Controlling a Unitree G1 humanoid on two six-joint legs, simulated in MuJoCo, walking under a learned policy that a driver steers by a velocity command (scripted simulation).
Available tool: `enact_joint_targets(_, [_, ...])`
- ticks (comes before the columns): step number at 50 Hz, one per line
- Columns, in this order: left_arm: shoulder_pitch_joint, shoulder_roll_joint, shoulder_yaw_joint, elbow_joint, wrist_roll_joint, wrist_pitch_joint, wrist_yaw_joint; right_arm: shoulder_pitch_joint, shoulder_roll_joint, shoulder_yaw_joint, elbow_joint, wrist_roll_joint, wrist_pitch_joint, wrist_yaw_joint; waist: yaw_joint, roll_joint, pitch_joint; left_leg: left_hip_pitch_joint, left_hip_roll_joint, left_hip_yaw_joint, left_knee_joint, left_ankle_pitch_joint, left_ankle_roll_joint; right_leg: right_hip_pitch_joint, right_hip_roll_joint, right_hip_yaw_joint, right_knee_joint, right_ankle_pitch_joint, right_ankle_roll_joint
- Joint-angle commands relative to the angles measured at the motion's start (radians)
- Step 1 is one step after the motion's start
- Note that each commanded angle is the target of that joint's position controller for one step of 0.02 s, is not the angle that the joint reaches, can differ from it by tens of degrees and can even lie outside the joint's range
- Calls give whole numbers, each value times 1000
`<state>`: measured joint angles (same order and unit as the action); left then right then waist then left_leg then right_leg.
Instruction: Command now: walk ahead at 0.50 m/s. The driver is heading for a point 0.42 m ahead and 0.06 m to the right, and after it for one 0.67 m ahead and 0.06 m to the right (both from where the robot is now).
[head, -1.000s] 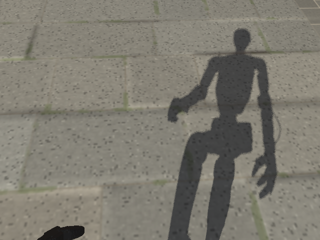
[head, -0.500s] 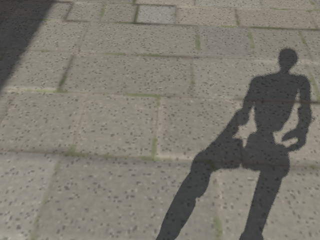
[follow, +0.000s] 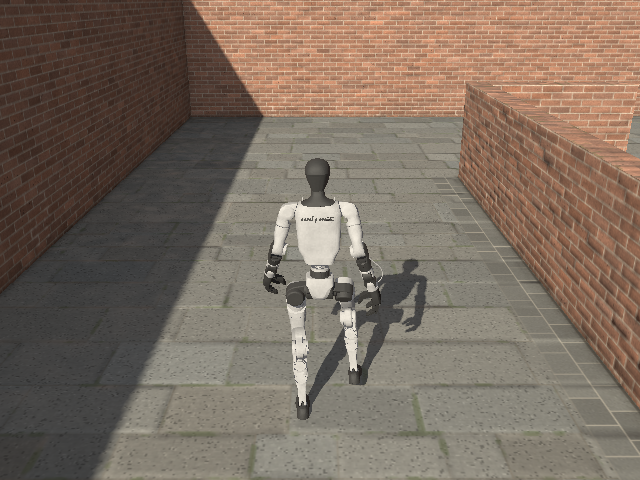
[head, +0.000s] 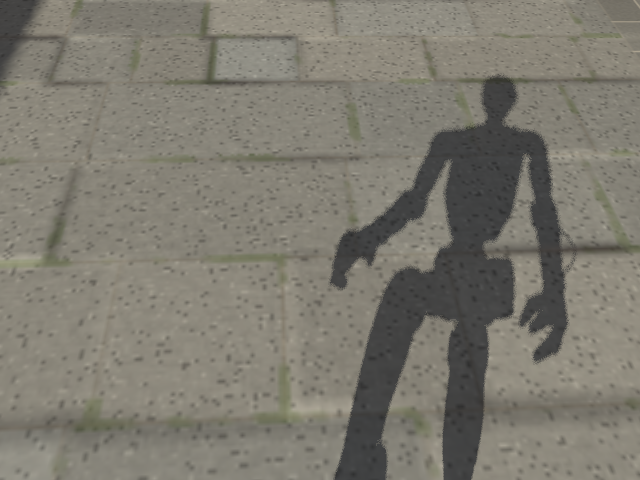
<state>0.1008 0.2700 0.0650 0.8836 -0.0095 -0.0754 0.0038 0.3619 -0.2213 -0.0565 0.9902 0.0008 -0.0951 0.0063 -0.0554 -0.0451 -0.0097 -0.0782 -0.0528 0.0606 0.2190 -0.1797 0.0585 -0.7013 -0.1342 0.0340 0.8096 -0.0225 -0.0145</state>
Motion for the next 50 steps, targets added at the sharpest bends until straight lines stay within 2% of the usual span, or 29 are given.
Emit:
enact_joint_targets(1, [-94, 23, -2, -66, -4, -11, -9, 0, -165, -30, -45, 8, -11, -12, 5, 108, 60, -32, 241, -114, -112, 213, 134, 27, 26, -34, -153, 129, 4])
enact_joint_targets(5, [-194, 29, -8, -104, -12, -18, -31, 63, -173, -35, -11, 15, 5, -16, -22, 112, 99, 91, 292, -118, -70, 211, 130, 5, 44, -34, -255, 90, -17])
enact_joint_targets(8, [-178, 59, 0, -115, -14, -28, -46, 50, -191, -45, -4, 19, 19, -22, 13, 129, 81, 168, 328, -122, 6, 341, 107, 68, 65, -43, -299, -14, -55])
enact_joint_targets(9, [-125, 81, 11, -104, -12, -30, -46, 29, -201, -48, -9, 19, 23, -23, 48, 144, 45, 172, 322, -112, 68, 492, 95, 161, 94, -66, -305, -46, -70])
enact_joint_targets(10, [-6, 111, 30, -69, -9, -30, -43, 6, -197, -46, -14, 19, 29, -23, 114, 144, -25, 151, 286, -79, 205, 645, 75, 329, 130, -98, -321, -43, -93])
enact_joint_targets(11, [176, 164, 55, -14, -5, -29, -35, 2, -169, -35, -25, 12, 32, -24, 184, 115, -142, 26, 231, -40, 428, 608, 43, 604, 99, -62, -289, -15, -130])
enact_joint_targets(12, [327, 263, 79, 13, 17, -25, -27, 96, -81, -7, -48, -1, 20, -17, 174, -84, -311, -344, 107, 1, 828, 228, -19, 1013, -162, 322, -292, -77, -261])
enact_joint_targets(13, [350, 232, 65, 25, 3, -19, -31, 118, -43, 9, -36, 9, -6, -9, 162, -236, -410, -563, -8, -110, 1058, -382, -40, 1134, -277, 701, -481, -220, -347])
enact_joint_targets(14, [284, 168, 43, 15, -5, -21, -32, 33, -142, -17, -53, 37, -26, -2, 168, -155, -285, -676, 60, -180, 1151, -366, -17, 1043, -240, 615, -507, -299, -294])
enact_joint_targets(15, [202, 127, 32, -7, -3, -22, -28, -53, -162, -20, -79, 48, -35, -3, 150, -94, -168, -700, 113, -149, 1138, -282, 0, 895, -205, 466, -520, -263, -255])
enact_joint_targets(16, [128, 99, 22, -17, 5, -24, -31, -94, -155, -23, -85, 38, -33, -10, 115, -15, -84, -659, 159, -126, 1069, -194, 0, 730, -166, 355, -556, -184, -234])
enact_joint_targets(17, [86, 69, 13, -21, 16, -30, -34, -93, -150, -32, -83, 24, -20, -18, 78, -17, -47, -595, 193, -132, 1001, -141, 0, 619, -129, 281, -587, -128, -215])
enact_joint_targets(19, [80, 62, 11, -9, 19, -35, -37, -52, -104, -30, -73, 19, 8, -21, 40, -38, -27, -513, 213, -132, 937, -101, -5, 517, -101, 212, -644, -96, -217])
enact_joint_targets(21, [112, 92, 18, 10, 16, -41, -28, -81, -95, -31, -86, 14, 21, -24, 33, -23, 4, -546, 220, -123, 866, -41, -22, 493, -96, 162, -682, -42, -231])
enact_joint_targets(24, [164, 115, 23, 30, 13, -36, -9, -187, -100, -33, -122, 2, 21, -22, 55, 0, 33, -631, 220, -118, 697, 119, -48, 536, -86, 109, -700, 25, -221])
enact_joint_targets(28, [224, 120, 21, 52, 2, -28, 2, -319, -73, -21, -157, 8, 12, -8, 97, -7, 58, -594, 179, -76, 467, 291, -52, 564, -49, 28, -704, 34, -184])
enact_joint_targets(34, [317, 136, 30, 103, -7, -3, 7, -463, -81, -8, -217, 20, -1, 26, 136, -13, 102, -624, 143, -63, 314, 204, -24, 752, -120, 35, -625, 74, -177])
enact_joint_targets(36, [303, 149, 36, 105, -9, 6, 11, -433, -105, -14, -220, 23, -7, 34, 103, -33, 80, -555, 122, -52, 286, 130, 3, 792, -140, 38, -569, 189, -158])
enact_joint_targets(37, [280, 159, 39, 100, -10, 10, 11, -375, -129, -25, -207, 21, -10, 34, 66, -48, 42, -456, 93, -27, 277, 101, 20, 794, -132, 25, -504, 345, -145])
enact_joint_targets(38, [254, 152, 36, 95, -11, 15, 11, -248, -161, -44, -168, 17, -11, 31, -4, -44, -33, -275, 57, 4, 255, 115, 45, 768, -92, -11, -360, 493, -123])
enact_joint_targets(39, [250, 123, 23, 81, -3, 17, 13, -76, -221, -68, -120, 3, -11, 23, -69, -10, -154, 4, 113, -55, 291, 211, 88, 636, -31, -51, -126, 445, -84])
enact_joint_targets(40, [352, 27, -6, 66, 9, 2, 7, 47, -318, -90, -98, -24, -7, 16, -48, 192, -318, 421, 381, -450, 292, 285, 237, 234, 121, -101, 281, 62, 0])
enact_joint_targets(41, [368, 19, -13, 88, 8, -20, 2, 53, -265, -70, -93, -11, 1, 17, -44, 294, -417, 483, 481, -715, 163, 430, 302, 100, 210, 30, 482, -580, 21])
enact_joint_targets(42, [304, 107, 12, 75, -19, -32, -1, -13, -211, -49, -104, -3, 1, 18, -41, 227, -315, 375, 445, -574, 173, 504, 260, 42, 153, 99, 568, -579, 9])
enact_joint_targets(43, [239, 111, 13, 58, -29, -33, 3, -105, -174, -36, -125, -3, 3, 16, -11, 167, -202, 224, 408, -411, 172, 603, 227, 31, 100, 56, 543, -521, 4])
enact_joint_targets(44, [203, 99, 16, 56, -17, -25, 11, -172, -142, -26, -129, -6, 1, 20, 21, 98, -121, 76, 358, -309, 139, 636, 201, 60, 62, 29, 467, -462, 8])
enact_joint_targets(45, [209, 93, 24, 59, -9, -7, 19, -207, -115, -18, -129, -10, -4, 21, 57, 105, -92, -25, 324, -249, 106, 630, 177, 124, 30, 26, 398, -421, 7])
enact_joint_targets(47, [253, 42, 18, 74, -1, 25, 25, -227, -104, -12, -113, -27, -5, 22, 97, 122, -83, -154, 295, -182, 62, 679, 183, 245, 28, 17, 321, -364, 16])
enact_joint_targets(50, [217, 21, 12, 56, 9, 39, 33, -253, -129, -13, -93, -30, -3, 4, 121, 140, -83, -195, 264, -97, 46, 736, 184, 288, 27, 8, 102, -249, 34])
